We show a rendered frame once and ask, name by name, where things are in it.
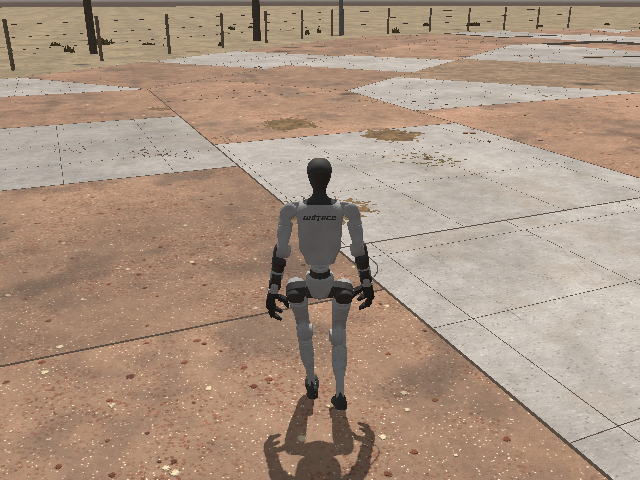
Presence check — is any left robot thigh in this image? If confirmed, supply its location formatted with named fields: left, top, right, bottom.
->
left=286, top=277, right=314, bottom=341

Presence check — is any robot right forearm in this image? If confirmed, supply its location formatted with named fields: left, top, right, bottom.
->
left=355, top=241, right=373, bottom=287

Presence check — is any robot left forearm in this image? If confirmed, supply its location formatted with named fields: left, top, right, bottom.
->
left=267, top=244, right=286, bottom=294

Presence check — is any right robot hand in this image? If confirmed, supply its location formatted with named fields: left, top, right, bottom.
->
left=353, top=283, right=375, bottom=310

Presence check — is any left robot upper arm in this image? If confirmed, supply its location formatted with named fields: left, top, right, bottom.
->
left=276, top=201, right=299, bottom=258

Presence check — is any right robot shin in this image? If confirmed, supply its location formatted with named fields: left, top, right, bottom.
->
left=332, top=329, right=347, bottom=398

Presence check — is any left robot hand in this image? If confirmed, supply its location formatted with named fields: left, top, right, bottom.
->
left=266, top=292, right=289, bottom=321

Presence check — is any right robot upper arm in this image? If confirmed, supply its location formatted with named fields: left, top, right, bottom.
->
left=340, top=201, right=365, bottom=257

